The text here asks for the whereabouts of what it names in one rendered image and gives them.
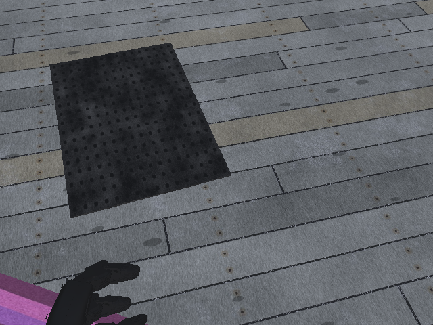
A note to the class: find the robot left hand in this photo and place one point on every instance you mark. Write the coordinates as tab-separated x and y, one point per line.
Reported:
76	303

